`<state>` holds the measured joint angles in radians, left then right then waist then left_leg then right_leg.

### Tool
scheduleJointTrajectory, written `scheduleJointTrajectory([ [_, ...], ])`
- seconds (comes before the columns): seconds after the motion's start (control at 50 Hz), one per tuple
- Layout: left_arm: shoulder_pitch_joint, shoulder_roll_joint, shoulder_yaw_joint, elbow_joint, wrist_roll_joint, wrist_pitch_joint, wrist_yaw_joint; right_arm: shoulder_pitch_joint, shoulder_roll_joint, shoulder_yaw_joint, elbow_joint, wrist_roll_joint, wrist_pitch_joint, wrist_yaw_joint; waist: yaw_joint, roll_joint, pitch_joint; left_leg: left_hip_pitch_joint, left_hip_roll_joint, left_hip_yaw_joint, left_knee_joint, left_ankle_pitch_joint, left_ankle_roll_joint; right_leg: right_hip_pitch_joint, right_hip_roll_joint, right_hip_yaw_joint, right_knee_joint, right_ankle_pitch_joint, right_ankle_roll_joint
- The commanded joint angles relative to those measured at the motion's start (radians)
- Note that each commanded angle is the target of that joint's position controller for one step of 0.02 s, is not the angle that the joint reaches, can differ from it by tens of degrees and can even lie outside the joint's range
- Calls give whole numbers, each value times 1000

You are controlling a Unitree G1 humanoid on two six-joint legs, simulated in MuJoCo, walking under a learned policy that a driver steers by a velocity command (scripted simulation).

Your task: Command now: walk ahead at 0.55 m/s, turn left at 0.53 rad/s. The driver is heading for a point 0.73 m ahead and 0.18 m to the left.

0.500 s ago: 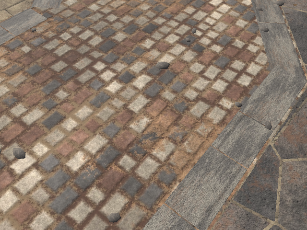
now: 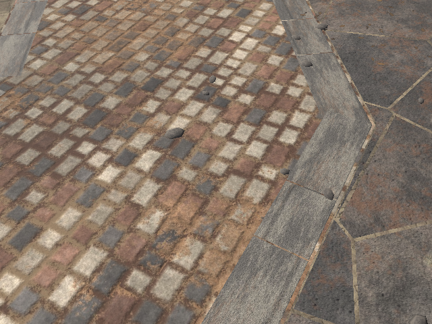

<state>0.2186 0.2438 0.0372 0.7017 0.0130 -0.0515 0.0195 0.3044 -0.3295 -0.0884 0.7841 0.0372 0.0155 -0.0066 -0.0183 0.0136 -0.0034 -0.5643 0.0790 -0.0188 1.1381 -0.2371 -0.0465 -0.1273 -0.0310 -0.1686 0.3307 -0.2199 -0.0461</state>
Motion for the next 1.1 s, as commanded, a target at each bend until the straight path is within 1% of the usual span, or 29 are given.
scheduleJointTrajectory([
  [0.02,20,153,54,-22,2,-38,12,-72,-75,-25,-91,-1,-30,-1,36,-130,61,-301,54,-55,25,84,-2,155,-307,223,-269,-363,-92],
  [0.12,25,158,61,3,8,-40,8,-61,-28,-10,-123,1,-25,10,12,-87,123,-368,90,-35,26,162,-11,127,-326,88,-282,-272,-103],
  [0.28,57,209,85,42,-6,-16,-17,-183,11,30,-194,19,-29,55,40,-47,220,-348,132,73,-210,161,98,259,-320,-141,-283,-73,-77],
  [0.3,45,219,89,41,-10,-8,-25,-186,7,33,-197,21,-28,59,33,-43,221,-303,122,104,-248,138,117,267,-308,-178,-261,13,-70],
  [0.34,13,265,103,33,-28,5,-36,-126,-33,20,-188,24,-22,57,-14,-79,159,-100,39,211,-275,59,156,257,-287,-228,-119,524,-60],
  [0.38,-23,310,111,24,-57,14,-46,98,-132,-31,-150,41,-7,43,-156,-135,-4,261,-90,272,-259,-46,212,203,-279,-224,242,1016,-47],
  [0.4,-47,289,99,12,-63,10,-48,322,-222,-84,-91,43,-2,30,-279,-82,-120,627,-159,231,-347,-12,264,20,-237,-207,573,954,-11],
  [0.42,-48,98,42,-2,-27,-10,-41,350,-287,-97,-35,42,7,23,-213,206,0,734,-57,-64,-445,-90,303,-327,-92,-132,1004,-71,56],
  [0.44,32,17,13,-95,-36,-63,-33,249,-300,-70,-95,9,-29,35,-39,407,-198,900,128,-711,-755,-421,489,-630,97,139,1301,-423,75],
  [0.46,-89,163,29,-108,-70,-98,-23,225,-177,-39,-125,-5,-66,55,-112,134,-226,868,221,-809,-940,-542,413,-667,27,277,1246,-265,35],
  [0.48,-123,176,33,-106,-107,-107,-20,237,-146,-34,-102,-16,-89,58,-101,63,-103,766,256,-773,-975,-547,385,-711,-3,252,1192,-176,1],
  [0.5,-113,143,22,-84,-94,-105,-11,182,-127,-23,-98,-27,-106,58,-57,-29,-40,625,251,-681,-941,-469,354,-674,-69,268,1137,-119,-17],
  [0.52,-77,131,21,-60,-75,-90,-12,97,-72,-4,-109,-41,-117,56,-13,-31,-10,503,211,-553,-898,-400,328,-613,-116,280,1093,-40,-27],
  [0.56,27,133,28,-4,-75,-45,-29,29,-42,11,-121,-57,-131,45,33,17,30,361,153,-340,-919,-254,274,-529,-161,290,1037,54,-24],
  [0.62,-36,109,24,13,-68,-2,-37,80,-34,14,-92,-55,-152,28,-8,-4,111,364,88,-62,-958,67,183,-614,-128,316,908,169,1],
  [0.7,-162,98,19,-23,-64,-25,-59,103,-33,21,-81,-62,-161,-6,-42,25,150,419,12,167,-1035,371,74,-617,-39,191,594,418,21],
  [0.78,-204,78,17,-37,-62,-57,-98,116,-82,19,-62,-62,-149,-42,-40,37,129,552,32,247,-1016,769,4,-499,46,45,335,513,-8],
  [0.82,-120,116,37,-30,-76,-56,-102,100,-133,7,-61,-68,-118,-60,18,111,53,684,63,259,-873,1180,-12,-416,116,-27,315,446,-34],
  [0.86,100,183,67,9,-72,-24,-93,30,-178,-13,-77,-62,-87,-82,154,165,-29,693,102,249,-583,1515,-10,-204,162,-42,346,325,-67],
  [0.88,360,243,95,76,-60,0,-79,-59,-180,-14,-96,-67,-88,-76,283,141,-96,586,106,213,-310,1490,4,40,126,55,338,339,-112],
  [0.9,563,218,84,143,-42,21,-54,-199,-119,-2,-113,-36,-103,-45,393,-70,-76,422,-45,227,204,726,-4,208,22,195,125,538,-168],
  [0.92,443,178,46,142,29,2,-51,-100,125,67,-178,-50,-141,3,160,-475,-77,-32,-216,40,621,-446,0,422,-38,408,345,907,-207],
  [0.94,319,176,40,78,67,-28,-52,127,103,85,-165,-3,-169,26,51,-318,-345,-125,-198,-186,690,-406,48,503,-244,806,203,617,-385],
  [0.96,240,162,55,14,24,-26,-58,62,-37,60,-147,6,-174,32,80,-43,-288,-67,-150,-165,554,-304,93,364,-241,822,44,347,-371],
  [0.98,120,166,52,-10,-12,-33,-64,-12,-62,48,-168,11,-169,29,7,130,-79,-89,-98,-121,413,-224,97,124,-227,759,-36,199,-342],
  [1.0,37,148,41,-25,-24,-42,-69,-44,-62,46,-159,-6,-152,17,-25,181,4,-47,-54,-104,334,-188,83,-50,-211,712,-69,253,-317],
  [1.02,7,159,38,-33,-14,-47,-66,-28,-72,42,-157,-18,-132,8,-42,152,27,18,-24,-102,276,-162,56,-166,-190,661,-83,367,-305],
  [1.04,12,155,36,-26,-8,-50,-60,-8,-86,37,-155,-25,-112,-2,-50,113,34,71,7,-95,206,-145,31,-240,-161,581,-93,474,-291],
  [1.1,67,156,30,27,-6,-59,-36,-66,-25,56,-181,-53,-92,-32,-16,10,-10,97,7,-36,-61,-33,-17,-250,-69,356,-56,830,-249],
])
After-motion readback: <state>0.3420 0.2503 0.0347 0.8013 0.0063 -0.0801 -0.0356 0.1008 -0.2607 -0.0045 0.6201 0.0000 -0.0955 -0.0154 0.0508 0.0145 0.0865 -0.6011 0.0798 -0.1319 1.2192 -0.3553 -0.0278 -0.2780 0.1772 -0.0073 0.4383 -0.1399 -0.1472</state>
